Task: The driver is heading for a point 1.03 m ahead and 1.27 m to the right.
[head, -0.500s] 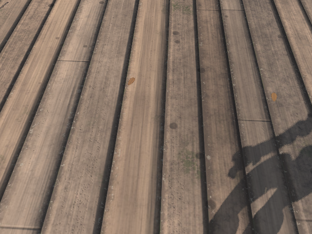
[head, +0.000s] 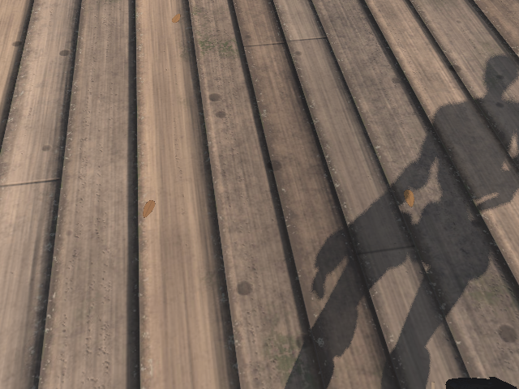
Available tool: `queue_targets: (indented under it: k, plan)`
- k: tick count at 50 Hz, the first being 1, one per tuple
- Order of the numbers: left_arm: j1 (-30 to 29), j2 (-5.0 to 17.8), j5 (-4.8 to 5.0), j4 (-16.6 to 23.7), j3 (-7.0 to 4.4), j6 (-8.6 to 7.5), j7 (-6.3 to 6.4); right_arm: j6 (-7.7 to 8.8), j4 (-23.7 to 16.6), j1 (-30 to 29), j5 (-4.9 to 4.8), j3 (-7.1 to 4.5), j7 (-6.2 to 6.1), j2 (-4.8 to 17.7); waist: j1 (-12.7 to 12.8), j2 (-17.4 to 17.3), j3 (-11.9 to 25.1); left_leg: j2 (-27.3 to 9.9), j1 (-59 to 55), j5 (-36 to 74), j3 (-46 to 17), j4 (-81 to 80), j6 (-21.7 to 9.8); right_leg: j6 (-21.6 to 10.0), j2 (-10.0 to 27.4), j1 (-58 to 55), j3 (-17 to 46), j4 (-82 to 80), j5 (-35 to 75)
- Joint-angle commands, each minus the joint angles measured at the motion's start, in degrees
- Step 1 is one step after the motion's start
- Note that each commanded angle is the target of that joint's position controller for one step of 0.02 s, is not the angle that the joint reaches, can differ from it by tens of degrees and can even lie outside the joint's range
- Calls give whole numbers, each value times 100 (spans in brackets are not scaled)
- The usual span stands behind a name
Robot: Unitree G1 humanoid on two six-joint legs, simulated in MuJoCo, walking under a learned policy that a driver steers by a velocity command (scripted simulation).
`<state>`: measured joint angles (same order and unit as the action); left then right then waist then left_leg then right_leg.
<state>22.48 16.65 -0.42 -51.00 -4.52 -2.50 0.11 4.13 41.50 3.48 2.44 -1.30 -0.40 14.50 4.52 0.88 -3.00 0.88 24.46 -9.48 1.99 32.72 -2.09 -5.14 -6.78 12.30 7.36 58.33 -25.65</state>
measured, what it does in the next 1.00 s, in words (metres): walks ahead, turning right: right foot, then left foot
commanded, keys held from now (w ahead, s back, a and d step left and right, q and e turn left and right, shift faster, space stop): w+e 0.98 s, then w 0.02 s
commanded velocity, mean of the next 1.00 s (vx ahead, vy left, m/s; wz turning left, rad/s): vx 0.50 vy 0.00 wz -0.60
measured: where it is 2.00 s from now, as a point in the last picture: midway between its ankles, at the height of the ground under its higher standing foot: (409, 281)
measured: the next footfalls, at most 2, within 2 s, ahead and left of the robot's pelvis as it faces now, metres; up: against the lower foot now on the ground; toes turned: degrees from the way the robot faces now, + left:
right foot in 0.46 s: +0.35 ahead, -0.15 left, +0.00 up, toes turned -20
left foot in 1.00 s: +0.71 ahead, -0.14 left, +0.00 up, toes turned -37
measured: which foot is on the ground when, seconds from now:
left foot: down 0.00-0.48, up 0.50-0.98, down 1.00-1.00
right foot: up 0.00-0.44, down 0.46-1.00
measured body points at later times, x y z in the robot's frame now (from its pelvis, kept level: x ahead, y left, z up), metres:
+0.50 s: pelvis +0.25 -0.05 -0.01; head +0.29 -0.07 +0.44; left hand +0.53 +0.10 -0.09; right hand +0.15 -0.30 -0.15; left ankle +0.10 +0.11 -0.68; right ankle +0.32 -0.13 -0.73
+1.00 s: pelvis +0.52 -0.14 +0.00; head +0.54 -0.16 +0.45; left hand +0.65 +0.12 -0.12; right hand +0.59 -0.46 -0.08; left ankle +0.68 -0.12 -0.73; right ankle +0.32 -0.13 -0.72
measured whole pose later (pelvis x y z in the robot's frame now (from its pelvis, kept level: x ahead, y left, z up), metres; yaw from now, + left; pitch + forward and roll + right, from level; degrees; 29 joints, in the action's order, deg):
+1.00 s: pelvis +0.52 -0.14 +0.00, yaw -36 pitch +2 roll -1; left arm 27.8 17.3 -0.6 -47.4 -4.1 -2.6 0.1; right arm 2.7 36.8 2.0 1.9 -0.7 0.8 15.0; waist 5.7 -1.0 -1.2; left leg 0.1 27.9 -5.8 -0.8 29.9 -0.7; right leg -6.0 -8.4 -1.5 14.2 25.6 -26.1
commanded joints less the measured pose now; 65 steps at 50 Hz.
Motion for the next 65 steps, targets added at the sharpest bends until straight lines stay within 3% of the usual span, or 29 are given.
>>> queue_targets:
  k: [1,3,7,13,17,20,22,23,24,25,26,27,28,29,31,34,38,44,47,49,50,51,52,53,54,55,56,59,65]
  plan:
    - [-55,412,-90,456,-52,7,-87,-24,-99,810,-21,-194,-29,481,-469,-249,403,-1930,-2013,-926,-2433,-1948,-741,79,740,2185,-163,1146,547]
    - [-129,321,-189,509,-38,142,-194,68,73,995,-59,-188,-29,492,-373,-634,212,-1621,-1582,18,-1524,-2123,-617,158,911,1994,-270,939,687]
    - [-685,227,-174,803,4,254,-325,238,240,1320,-153,-247,34,584,-373,-618,222,-1642,-1780,1108,-714,-2344,-715,237,1028,2517,-365,765,1221]
    - [-1864,10,-144,1283,154,191,-441,201,432,1666,-140,-277,37,614,-580,-591,-9,-1384,-1973,1743,416,-2379,-550,285,1049,2625,-818,-876,2387]
    - [-2468,0,-177,1565,206,172,-500,135,576,2012,-141,-329,-21,797,-752,-589,-150,-1588,-2447,2153,726,-2235,-458,76,974,2326,-1231,-1874,2207]
    - [-2373,109,-238,1621,155,175,-441,7,682,2166,-123,-366,-81,992,-646,-702,35,-1682,-2927,4148,1032,-1373,-346,-217,564,1776,-1540,-2261,1344]
    - [-1417,290,-274,1373,37,117,-362,-101,691,2188,-136,-387,-108,1143,-223,-696,639,-1667,-2888,5006,1195,230,-287,-500,119,607,-1585,-2672,1023]
    - [-469,510,-326,1070,-86,76,-279,-125,599,2123,-139,-369,-103,1117,213,-402,1185,-1555,-2099,4066,1297,1603,-126,-703,184,-775,-1238,-3015,1166]
    - [-75,1147,-355,1060,-262,82,-193,-97,220,2286,-218,-237,-22,574,171,677,1894,-1083,51,598,1289,3535,159,-1255,1822,-2681,1106,-3149,320]
    - [-56,1494,-136,1228,-347,147,-148,-62,-133,1874,-149,-282,36,696,152,973,2233,-110,1463,-2285,399,4870,391,-1817,2820,-3144,3703,-3999,1047]
    - [-38,1321,-64,1118,-322,197,-95,-48,-287,1199,-115,-313,55,839,265,234,1503,-430,2036,-1684,-235,4883,341,-1680,2554,-2776,2748,-4048,1782]
    - [-262,1053,-14,1005,-246,186,-52,14,-298,1150,-160,-241,75,696,21,140,840,-630,1971,-1221,-240,4459,291,-1520,2361,-1998,2018,-4101,2416]
    - [-509,807,-12,1002,-174,150,-32,17,-196,1306,-138,-236,73,664,-282,-69,481,-812,1580,-1052,-270,3870,280,-1240,2003,-1299,1465,-4193,2971]
    - [-719,674,20,1020,-124,110,-15,-65,-166,1443,-35,-239,75,666,-516,-13,354,-874,1199,-1042,-302,3577,331,-1117,1719,-786,1139,-4275,3293]
    - [-823,577,33,1066,-76,3,-48,-251,-97,1663,63,-240,118,631,-688,73,490,-846,800,-971,-247,3340,426,-1104,1461,-396,864,-4395,3622]
    - [-498,738,20,943,-124,-67,-76,-342,-232,1246,40,-220,149,525,-601,68,354,-797,1062,-443,-179,2796,530,-1085,1298,-210,830,-4622,3265]
    - [50,746,31,793,-129,-76,-67,-336,-518,275,25,-202,147,527,-253,188,100,-710,1659,342,-248,1793,576,-961,1265,-617,1059,-4682,2981]
    - [580,855,-25,674,-154,-73,18,-215,-874,-707,-52,-121,206,524,89,265,38,-333,1585,658,-264,589,444,-856,1356,-1296,1349,-4186,3797]
    - [309,982,-43,735,-179,-66,73,-148,-849,-351,-88,-151,168,667,-188,389,83,-137,503,342,-325,-25,252,-574,1397,-1098,1525,-3843,4196]
    - [-1,1055,-21,787,-183,-103,17,-75,-506,819,-91,-266,45,906,-771,216,591,108,-1300,120,-177,-476,46,-295,1036,-657,1324,-2649,5063]
    - [1,840,21,820,-118,-150,-37,-4,-367,1650,-4,-346,-38,1165,-1138,-146,1215,-538,-2588,-225,-724,-631,-182,-158,684,-106,984,-1344,4326]
    - [355,275,163,1008,20,-181,-37,-5,-392,2214,142,-447,-113,1653,-1118,-1174,2009,-2096,-3983,-1293,-2888,-972,-621,47,-12,1238,314,430,1484]
    - [733,466,29,1024,17,-156,-28,-76,-354,1920,47,-479,-62,1695,-708,-1864,2079,-2605,-3846,-1330,-4850,-1646,-1054,71,-189,2087,128,1184,-486]
    - [588,604,-107,800,0,-75,-4,-106,-409,1470,-30,-376,-21,1124,-549,-893,1174,-2423,-3020,-1836,-4268,-1684,-1072,55,234,2294,177,1519,-7]
    - [189,562,-153,790,25,-54,-61,-91,-391,1228,-70,-277,21,718,-568,-306,599,-2092,-2306,-1600,-3384,-1792,-1002,80,396,2189,83,1315,387]
    - [-19,463,-155,829,43,-33,-106,-71,-327,1109,-48,-227,37,569,-489,-303,350,-1783,-1908,-1091,-2691,-1923,-853,100,541,2088,30,992,554]
    - [-126,423,-191,871,56,7,-149,-27,-213,1164,-57,-210,32,561,-445,-544,225,-1592,-1670,-453,-2234,-1998,-812,140,620,1996,-2,781,583]
    - [-183,343,-203,853,94,87,-217,145,50,1460,-134,-237,115,658,-369,-673,312,-1441,-1622,1052,-1540,-2072,-881,202,576,1925,-73,514,720]
    - [-1570,85,-208,1257,298,39,-345,145,363,1735,-200,-243,162,680,-558,-638,55,-1130,-1597,1292,-581,-2449,-831,391,947,2128,-708,-1265,1928]
Keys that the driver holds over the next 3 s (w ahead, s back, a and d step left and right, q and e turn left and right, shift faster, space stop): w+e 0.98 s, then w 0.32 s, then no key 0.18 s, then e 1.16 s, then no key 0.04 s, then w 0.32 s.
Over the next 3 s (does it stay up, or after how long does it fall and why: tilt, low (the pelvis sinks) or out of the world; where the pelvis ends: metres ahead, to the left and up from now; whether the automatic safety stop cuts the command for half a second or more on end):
stays up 0.74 -0.35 0.02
